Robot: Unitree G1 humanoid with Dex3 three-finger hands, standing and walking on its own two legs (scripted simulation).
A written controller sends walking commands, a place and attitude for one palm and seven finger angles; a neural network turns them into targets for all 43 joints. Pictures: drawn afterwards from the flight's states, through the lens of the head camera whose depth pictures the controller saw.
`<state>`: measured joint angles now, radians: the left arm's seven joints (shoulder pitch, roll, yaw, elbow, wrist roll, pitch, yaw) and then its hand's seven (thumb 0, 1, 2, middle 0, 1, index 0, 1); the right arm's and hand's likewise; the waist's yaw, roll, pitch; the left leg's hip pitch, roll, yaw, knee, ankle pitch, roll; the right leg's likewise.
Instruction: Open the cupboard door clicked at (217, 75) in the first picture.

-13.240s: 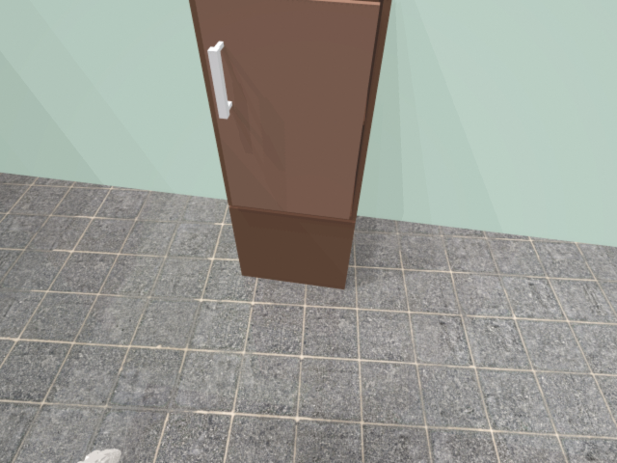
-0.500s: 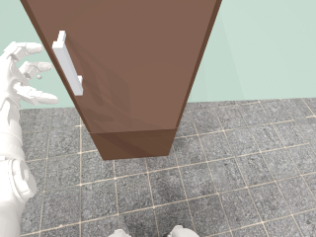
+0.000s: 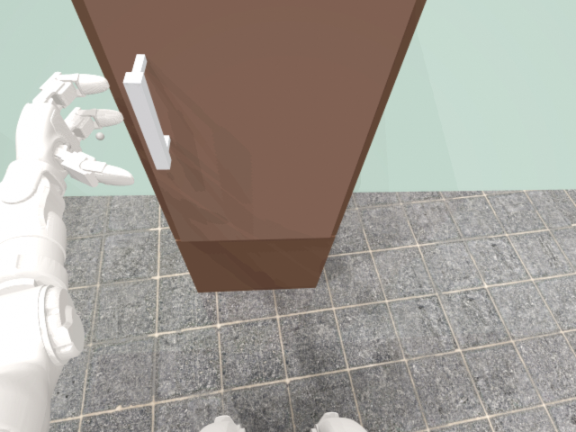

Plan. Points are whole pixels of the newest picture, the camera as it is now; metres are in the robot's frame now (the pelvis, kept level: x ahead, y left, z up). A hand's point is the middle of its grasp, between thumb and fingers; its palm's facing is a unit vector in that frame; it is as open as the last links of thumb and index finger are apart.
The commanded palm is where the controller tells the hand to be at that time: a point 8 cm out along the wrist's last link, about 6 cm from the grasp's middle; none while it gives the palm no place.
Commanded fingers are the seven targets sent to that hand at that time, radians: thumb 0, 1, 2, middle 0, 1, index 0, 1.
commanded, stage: slide the fingers in behind the handle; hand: left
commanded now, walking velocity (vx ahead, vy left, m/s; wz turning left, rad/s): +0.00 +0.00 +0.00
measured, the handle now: (152, 116) +0.52 +0.17 +0.11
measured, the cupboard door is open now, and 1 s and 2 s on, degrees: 0 0 0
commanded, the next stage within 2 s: close the thumb around the handle in 1.70 s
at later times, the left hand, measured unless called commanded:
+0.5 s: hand (115, 135) +0.48 +0.21 +0.12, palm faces +0.05 -1.00 +0.00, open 14.3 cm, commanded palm +0.46 +0.24 +0.11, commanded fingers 0.00 -0.50 0.30 -0.30 -1.20 -0.30 -1.20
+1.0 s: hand (123, 139) +0.47 +0.20 +0.12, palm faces +0.07 -1.00 +0.01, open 14.8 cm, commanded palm +0.45 +0.21 +0.11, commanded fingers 0.00 -0.50 0.30 -0.30 -1.20 -0.30 -1.20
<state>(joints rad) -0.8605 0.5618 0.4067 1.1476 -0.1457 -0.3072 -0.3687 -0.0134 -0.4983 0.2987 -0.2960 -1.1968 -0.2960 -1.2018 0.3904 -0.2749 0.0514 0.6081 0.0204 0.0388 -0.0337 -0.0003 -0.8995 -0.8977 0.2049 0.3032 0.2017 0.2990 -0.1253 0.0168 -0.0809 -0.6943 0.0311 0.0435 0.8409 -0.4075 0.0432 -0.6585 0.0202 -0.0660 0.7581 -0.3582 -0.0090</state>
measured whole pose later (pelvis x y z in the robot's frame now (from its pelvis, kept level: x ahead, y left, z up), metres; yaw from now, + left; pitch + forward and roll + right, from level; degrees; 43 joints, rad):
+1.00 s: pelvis +0.00 -0.01 +0.00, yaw +3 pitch +15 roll -2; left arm -0.89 0.44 0.26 1.12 -0.19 -0.32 -0.21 -0.01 -0.50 0.30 -0.29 -1.20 -0.11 -1.18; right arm 0.38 -0.27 0.03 0.68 0.01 -0.01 -0.01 0.00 -0.90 -0.90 0.20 0.30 0.20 0.30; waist -0.09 0.02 -0.09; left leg -0.71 0.01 0.00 0.85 -0.40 0.03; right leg -0.66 0.01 -0.11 0.78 -0.38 -0.02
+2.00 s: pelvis -0.01 -0.02 +0.00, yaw +1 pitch +15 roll -1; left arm -0.94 0.42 0.29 1.18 -0.12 -0.35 -0.17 -0.01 -0.33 0.37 -0.35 -1.25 -0.34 -1.26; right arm 0.41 -0.28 0.03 0.67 0.01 -0.01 -0.01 0.00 -0.90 -0.90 0.20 0.30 0.20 0.30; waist -0.13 0.02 -0.07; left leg -0.71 0.03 0.02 0.83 -0.37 0.02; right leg -0.69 0.02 -0.08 0.78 -0.35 -0.04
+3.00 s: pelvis +0.01 -0.01 +0.01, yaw -1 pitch +11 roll -1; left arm -0.49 0.26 0.24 0.67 -0.20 -0.26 -0.15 0.01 0.78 0.79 -0.37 -1.34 -0.36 -1.35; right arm 0.38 -0.26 0.01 0.58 0.04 0.03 0.01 0.00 -0.90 -0.90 0.20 0.30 0.20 0.30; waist -0.08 0.04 -0.11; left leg -0.55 0.03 0.07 0.75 -0.40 0.03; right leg -0.55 0.03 -0.03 0.71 -0.36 -0.02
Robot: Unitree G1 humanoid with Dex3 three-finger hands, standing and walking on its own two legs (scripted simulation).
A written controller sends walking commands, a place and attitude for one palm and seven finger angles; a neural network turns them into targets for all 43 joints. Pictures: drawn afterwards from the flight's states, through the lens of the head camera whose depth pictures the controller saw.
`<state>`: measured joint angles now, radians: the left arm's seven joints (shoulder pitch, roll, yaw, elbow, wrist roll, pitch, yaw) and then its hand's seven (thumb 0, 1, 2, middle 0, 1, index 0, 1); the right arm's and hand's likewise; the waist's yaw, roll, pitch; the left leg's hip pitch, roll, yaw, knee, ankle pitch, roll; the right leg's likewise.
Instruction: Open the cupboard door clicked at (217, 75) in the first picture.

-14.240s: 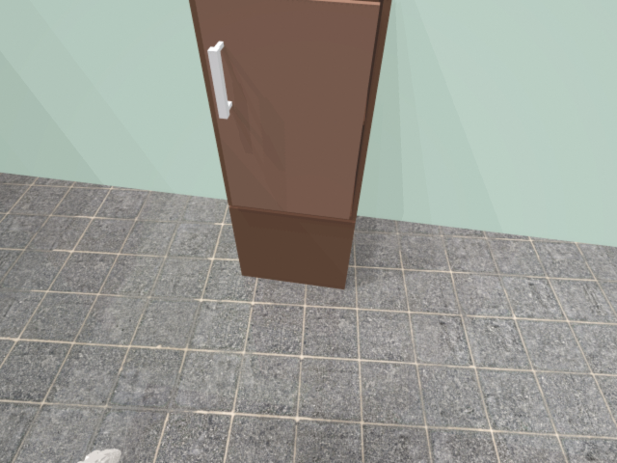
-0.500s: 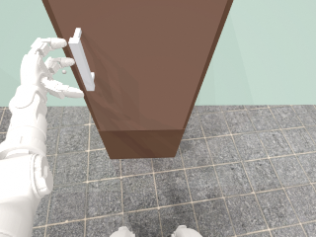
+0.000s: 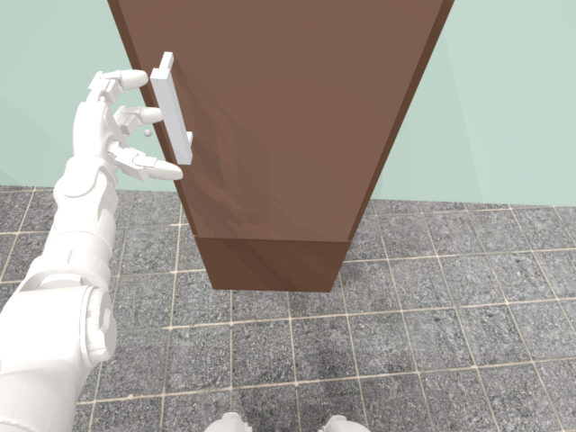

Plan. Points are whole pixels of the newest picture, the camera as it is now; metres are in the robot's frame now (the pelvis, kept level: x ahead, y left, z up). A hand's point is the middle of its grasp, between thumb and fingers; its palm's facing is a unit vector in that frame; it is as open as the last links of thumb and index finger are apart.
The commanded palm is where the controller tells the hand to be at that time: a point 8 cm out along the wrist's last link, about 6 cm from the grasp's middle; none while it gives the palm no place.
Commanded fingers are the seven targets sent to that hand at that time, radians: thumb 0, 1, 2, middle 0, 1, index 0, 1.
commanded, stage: slide the fingers in behind the handle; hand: left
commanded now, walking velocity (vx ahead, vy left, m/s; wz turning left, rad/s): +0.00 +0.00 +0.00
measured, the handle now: (176, 112) +0.53 +0.16 +0.11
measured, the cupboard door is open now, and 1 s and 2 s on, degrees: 0 0 8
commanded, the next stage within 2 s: close the thumb around the handle in 0.70 s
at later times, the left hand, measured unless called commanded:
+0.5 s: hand (187, 136) +0.48 +0.14 +0.12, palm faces -0.01 -1.00 +0.02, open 14.5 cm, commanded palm +0.46 +0.18 +0.11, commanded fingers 0.00 -0.50 0.30 -0.30 -1.20 -0.30 -1.20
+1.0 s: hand (187, 129) +0.49 +0.14 +0.12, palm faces -0.02 -1.00 -0.01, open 12.7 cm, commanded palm +0.47 +0.17 +0.11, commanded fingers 0.00 0.12 0.56 -0.34 -1.27 -0.34 -1.27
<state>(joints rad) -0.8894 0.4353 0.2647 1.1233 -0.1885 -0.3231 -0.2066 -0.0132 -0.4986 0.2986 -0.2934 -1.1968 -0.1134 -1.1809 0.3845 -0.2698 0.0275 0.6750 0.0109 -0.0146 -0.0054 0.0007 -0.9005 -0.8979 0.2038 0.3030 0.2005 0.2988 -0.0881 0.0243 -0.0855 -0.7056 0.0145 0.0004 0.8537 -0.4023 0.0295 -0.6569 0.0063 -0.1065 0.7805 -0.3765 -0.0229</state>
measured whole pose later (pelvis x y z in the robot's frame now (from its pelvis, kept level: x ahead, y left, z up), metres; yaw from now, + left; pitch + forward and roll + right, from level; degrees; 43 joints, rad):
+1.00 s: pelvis -0.01 -0.01 +0.00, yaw -1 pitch +15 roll -1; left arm -0.94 0.42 0.29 1.18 -0.12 -0.35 -0.17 -0.01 -0.33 0.37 -0.35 -1.25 -0.34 -1.26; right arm 0.41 -0.28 0.03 0.67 0.01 -0.01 -0.01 0.00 -0.90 -0.90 0.20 0.30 0.20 0.30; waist -0.13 0.02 -0.07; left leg -0.71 0.03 0.02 0.83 -0.37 0.02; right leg -0.69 0.02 -0.08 0.78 -0.35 -0.04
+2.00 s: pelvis +0.02 +0.00 +0.01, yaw -4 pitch +11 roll -1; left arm -0.49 0.26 0.24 0.67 -0.20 -0.26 -0.15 0.01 0.78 0.79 -0.37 -1.34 -0.36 -1.35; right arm 0.38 -0.26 0.01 0.58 0.04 0.03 0.01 0.00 -0.90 -0.90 0.20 0.30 0.20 0.30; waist -0.08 0.04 -0.11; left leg -0.55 0.03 0.07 0.75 -0.40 0.03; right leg -0.55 0.03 -0.03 0.71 -0.36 -0.02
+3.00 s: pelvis +0.00 -0.05 +0.02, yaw +2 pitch +0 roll +1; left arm 0.18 -0.07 -0.25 -0.12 0.04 0.02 0.53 0.01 0.49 0.71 -0.37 -1.30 -0.37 -1.32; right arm 0.17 -0.20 0.01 0.58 -0.05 0.06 0.00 0.01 -0.90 -0.90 0.20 0.30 0.20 0.30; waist 0.01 0.06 -0.04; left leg -0.31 0.03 -0.03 0.65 -0.34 -0.03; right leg -0.29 0.03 -0.12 0.65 -0.36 -0.09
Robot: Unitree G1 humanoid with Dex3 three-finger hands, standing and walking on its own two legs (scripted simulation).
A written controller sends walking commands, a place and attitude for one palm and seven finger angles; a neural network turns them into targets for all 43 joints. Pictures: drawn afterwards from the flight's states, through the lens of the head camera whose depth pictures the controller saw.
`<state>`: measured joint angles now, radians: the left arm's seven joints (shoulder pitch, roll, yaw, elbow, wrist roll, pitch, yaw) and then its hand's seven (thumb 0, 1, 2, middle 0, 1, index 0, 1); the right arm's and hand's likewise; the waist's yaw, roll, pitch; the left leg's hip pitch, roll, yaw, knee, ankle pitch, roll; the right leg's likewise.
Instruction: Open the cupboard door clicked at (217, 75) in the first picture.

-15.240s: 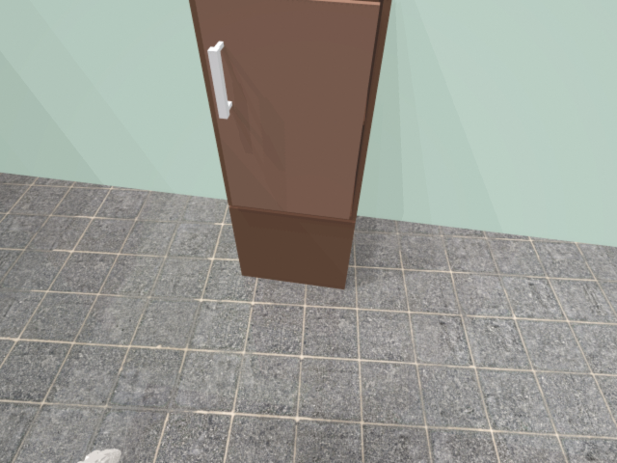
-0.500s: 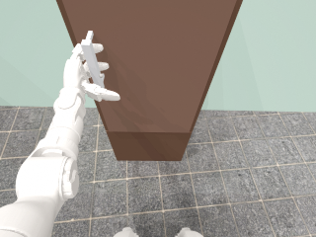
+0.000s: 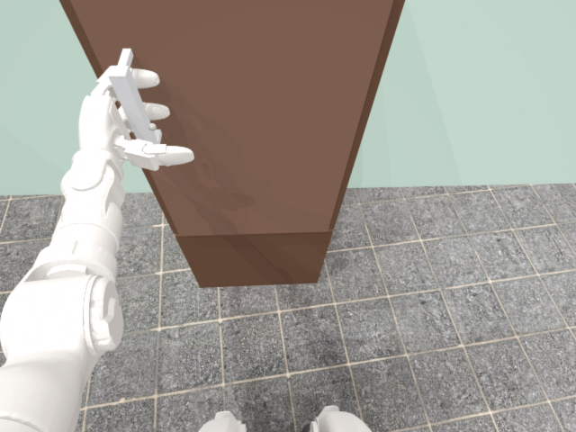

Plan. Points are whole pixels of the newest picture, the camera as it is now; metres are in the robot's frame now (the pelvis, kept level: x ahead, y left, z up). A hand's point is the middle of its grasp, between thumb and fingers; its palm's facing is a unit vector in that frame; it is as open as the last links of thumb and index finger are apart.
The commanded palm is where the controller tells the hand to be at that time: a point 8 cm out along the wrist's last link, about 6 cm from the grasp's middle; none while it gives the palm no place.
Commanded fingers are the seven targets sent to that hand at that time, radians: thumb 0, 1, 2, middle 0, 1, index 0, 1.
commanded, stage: close the thumb around the handle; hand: left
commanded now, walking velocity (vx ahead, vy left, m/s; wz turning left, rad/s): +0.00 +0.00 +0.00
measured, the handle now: (141, 110) +0.54 +0.18 +0.11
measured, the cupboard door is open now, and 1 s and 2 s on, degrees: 0 8 41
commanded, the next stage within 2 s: pull the door open along its arc in 0.50 s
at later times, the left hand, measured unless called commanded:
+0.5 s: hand (155, 127) +0.50 +0.16 +0.12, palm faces +0.01 -1.00 -0.01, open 5.4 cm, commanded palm +0.48 +0.19 +0.11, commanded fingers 0.00 0.90 0.90 -0.40 -1.35 -0.40 -1.35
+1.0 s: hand (157, 156) +0.45 +0.15 +0.12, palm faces -0.03 -1.00 +0.01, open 5.5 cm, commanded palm +0.39 +0.20 +0.11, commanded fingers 0.00 0.90 0.90 -0.40 -1.35 -0.40 -1.35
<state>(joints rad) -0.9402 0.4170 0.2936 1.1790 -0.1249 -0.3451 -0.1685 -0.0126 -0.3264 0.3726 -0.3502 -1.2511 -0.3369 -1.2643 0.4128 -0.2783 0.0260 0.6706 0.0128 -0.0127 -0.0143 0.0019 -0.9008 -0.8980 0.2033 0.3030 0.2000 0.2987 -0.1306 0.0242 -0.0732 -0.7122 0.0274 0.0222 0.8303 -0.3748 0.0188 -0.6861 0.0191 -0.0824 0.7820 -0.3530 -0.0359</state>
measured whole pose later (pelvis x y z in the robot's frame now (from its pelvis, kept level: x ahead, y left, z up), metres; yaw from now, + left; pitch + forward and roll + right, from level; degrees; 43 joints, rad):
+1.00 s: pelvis +0.03 +0.01 +0.01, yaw -2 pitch +11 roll -1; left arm -0.49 0.26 0.24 0.67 -0.20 -0.26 -0.15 0.01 0.78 0.79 -0.37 -1.34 -0.36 -1.35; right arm 0.38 -0.26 0.01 0.58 0.04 0.03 0.01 0.00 -0.90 -0.90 0.20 0.30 0.20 0.30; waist -0.08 0.04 -0.11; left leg -0.55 0.03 0.07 0.75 -0.40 0.03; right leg -0.55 0.03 -0.03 0.71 -0.36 -0.02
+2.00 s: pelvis +0.02 -0.04 +0.02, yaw +3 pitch +0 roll +1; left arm 0.18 -0.07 -0.25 -0.12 0.04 0.02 0.53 0.01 0.49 0.71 -0.37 -1.30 -0.37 -1.32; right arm 0.17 -0.20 0.01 0.58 -0.05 0.06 0.00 0.01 -0.90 -0.90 0.20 0.30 0.20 0.30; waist 0.01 0.06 -0.04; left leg -0.31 0.03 -0.03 0.65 -0.34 -0.03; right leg -0.29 0.03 -0.12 0.65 -0.36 -0.09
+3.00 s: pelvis -0.01 +0.00 +0.02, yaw +1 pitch +0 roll +0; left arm 0.14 0.03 -0.27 -0.09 -0.06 -0.05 0.10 -0.01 -0.50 0.30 -0.14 -0.32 -0.12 -0.33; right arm 0.22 -0.20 0.06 0.52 0.02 -0.01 0.00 0.01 -0.90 -0.90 0.20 0.30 0.20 0.30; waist 0.01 0.05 -0.02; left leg -0.36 -0.01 0.02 0.72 -0.35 0.02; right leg -0.35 -0.01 -0.07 0.71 -0.35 -0.03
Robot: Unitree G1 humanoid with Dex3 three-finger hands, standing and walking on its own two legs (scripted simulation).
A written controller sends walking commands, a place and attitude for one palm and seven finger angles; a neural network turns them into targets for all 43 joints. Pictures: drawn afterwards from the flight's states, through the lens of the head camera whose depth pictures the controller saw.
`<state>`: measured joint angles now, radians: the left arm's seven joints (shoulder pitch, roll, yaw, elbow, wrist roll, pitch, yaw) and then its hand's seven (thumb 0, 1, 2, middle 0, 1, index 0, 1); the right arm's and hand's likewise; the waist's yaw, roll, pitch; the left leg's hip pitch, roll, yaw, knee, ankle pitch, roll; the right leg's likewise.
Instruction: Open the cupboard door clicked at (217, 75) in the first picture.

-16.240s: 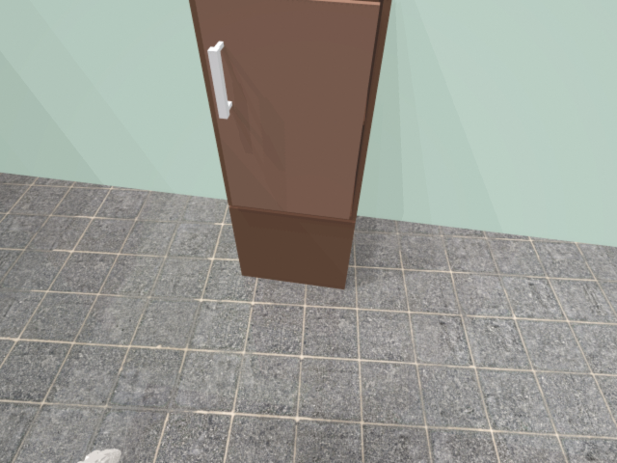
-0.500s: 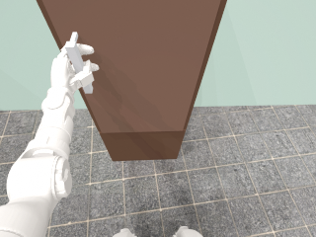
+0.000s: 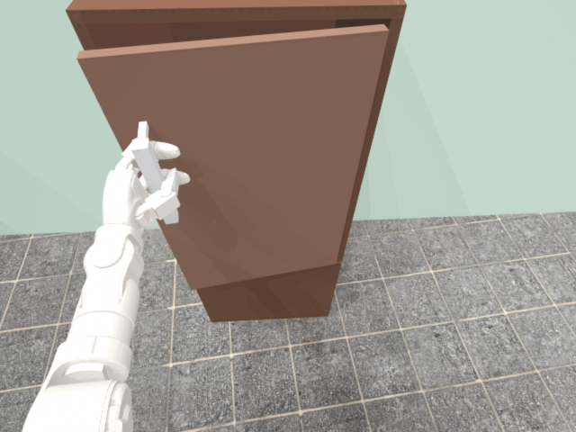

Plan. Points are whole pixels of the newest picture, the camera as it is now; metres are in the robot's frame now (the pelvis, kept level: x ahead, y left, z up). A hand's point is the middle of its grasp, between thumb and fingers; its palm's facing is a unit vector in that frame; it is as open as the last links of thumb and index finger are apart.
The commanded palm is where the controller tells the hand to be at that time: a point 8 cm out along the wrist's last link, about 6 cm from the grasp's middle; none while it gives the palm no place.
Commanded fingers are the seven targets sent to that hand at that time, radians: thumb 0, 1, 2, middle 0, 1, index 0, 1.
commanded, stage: pull the door open along its arc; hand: left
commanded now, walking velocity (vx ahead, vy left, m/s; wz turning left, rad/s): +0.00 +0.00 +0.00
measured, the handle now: (158, 176) +0.46 +0.19 +0.10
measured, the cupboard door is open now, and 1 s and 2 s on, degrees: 8 41 42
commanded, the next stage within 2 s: open thumb and fingers to let go in 0.66 s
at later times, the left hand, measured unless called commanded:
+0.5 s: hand (232, 280) +0.28 +0.06 +0.11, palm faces +0.39 -0.92 -0.03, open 5.7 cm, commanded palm +0.21 +0.08 +0.10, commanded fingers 0.00 0.90 0.90 -0.40 -1.35 -0.40 -1.35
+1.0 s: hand (243, 300) +0.26 +0.05 +0.11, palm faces +0.42 -0.91 -0.01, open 7.1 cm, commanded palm +0.20 +0.08 +0.10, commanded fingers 0.00 -0.01 0.51 -0.34 -1.25 -0.34 -1.25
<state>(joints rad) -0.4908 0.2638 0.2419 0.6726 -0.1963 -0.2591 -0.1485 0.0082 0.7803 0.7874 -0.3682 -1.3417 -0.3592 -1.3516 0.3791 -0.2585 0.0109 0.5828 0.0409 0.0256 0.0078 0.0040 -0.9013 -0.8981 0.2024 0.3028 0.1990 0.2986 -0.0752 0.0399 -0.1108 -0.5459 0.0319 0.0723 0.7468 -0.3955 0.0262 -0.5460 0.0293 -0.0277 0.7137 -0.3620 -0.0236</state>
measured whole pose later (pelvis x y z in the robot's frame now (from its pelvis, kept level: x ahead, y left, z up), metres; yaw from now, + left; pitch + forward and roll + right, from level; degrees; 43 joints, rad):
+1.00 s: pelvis -0.01 -0.05 +0.01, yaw +5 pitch +0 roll +1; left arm 0.18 -0.07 -0.25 -0.12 0.04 0.02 0.53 0.01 0.49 0.71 -0.37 -1.30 -0.37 -1.32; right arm 0.17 -0.20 0.01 0.58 -0.05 0.06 0.00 0.01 -0.90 -0.90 0.20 0.30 0.20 0.30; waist 0.01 0.06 -0.04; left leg -0.31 0.03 -0.03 0.65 -0.34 -0.03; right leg -0.29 0.03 -0.12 0.65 -0.36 -0.09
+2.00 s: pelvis -0.03 -0.01 +0.00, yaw +4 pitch +0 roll +0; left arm 0.14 0.03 -0.27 -0.09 -0.06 -0.05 0.10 -0.01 -0.50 0.30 -0.14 -0.32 -0.12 -0.33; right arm 0.22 -0.20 0.06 0.52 0.02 -0.01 0.00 0.01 -0.90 -0.90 0.20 0.30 0.20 0.30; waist 0.01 0.05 -0.02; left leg -0.36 -0.01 0.02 0.72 -0.35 0.02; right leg -0.35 -0.01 -0.07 0.71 -0.35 -0.03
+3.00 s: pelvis -0.01 -0.02 -0.01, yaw +4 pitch +4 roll -1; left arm 0.59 0.17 -0.02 -0.40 -0.21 -0.18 -0.16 -0.01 -0.50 0.30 -0.15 -0.30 -0.15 -0.30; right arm 0.28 -0.23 0.03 0.47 0.03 -0.19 -0.04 0.01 -0.90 -0.90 0.20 0.30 0.20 0.30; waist 0.02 0.06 -0.07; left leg -0.49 0.01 -0.01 0.85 -0.43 0.00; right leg -0.46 0.01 -0.10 0.82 -0.43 -0.04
